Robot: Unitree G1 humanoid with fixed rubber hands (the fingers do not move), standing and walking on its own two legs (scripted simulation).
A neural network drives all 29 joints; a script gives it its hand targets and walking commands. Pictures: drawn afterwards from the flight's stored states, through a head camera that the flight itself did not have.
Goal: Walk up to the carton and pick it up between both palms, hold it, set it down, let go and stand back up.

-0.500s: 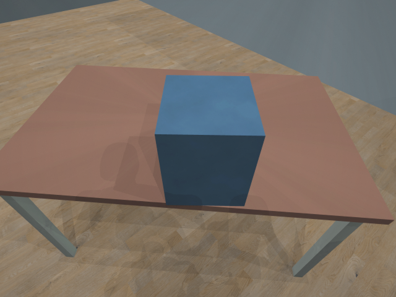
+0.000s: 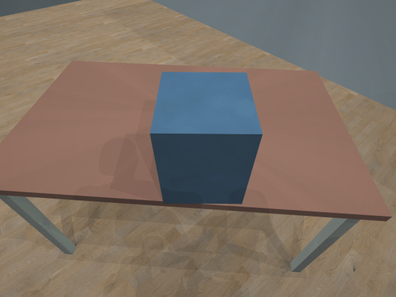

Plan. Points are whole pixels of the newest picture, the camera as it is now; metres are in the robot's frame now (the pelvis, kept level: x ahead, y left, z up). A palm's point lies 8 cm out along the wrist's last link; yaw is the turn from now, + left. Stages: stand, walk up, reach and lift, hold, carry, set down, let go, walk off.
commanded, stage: stand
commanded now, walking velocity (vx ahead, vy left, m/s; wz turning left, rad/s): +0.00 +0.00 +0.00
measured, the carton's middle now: (203, 140) +0.50 -0.01 +0.01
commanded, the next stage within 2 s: none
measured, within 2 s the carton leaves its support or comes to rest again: neither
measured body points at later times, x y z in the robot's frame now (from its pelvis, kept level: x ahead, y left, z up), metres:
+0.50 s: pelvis +0.01 +0.00 +0.00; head +0.01 +0.00 +0.45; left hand +0.07 +0.30 -0.13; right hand +0.07 -0.30 -0.13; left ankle +0.03 +0.14 -0.75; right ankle +0.00 -0.12 -0.75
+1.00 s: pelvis +0.01 +0.00 +0.00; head +0.01 -0.01 +0.45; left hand +0.07 +0.29 -0.13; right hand +0.06 -0.30 -0.14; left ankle +0.03 +0.14 -0.75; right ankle +0.00 -0.12 -0.75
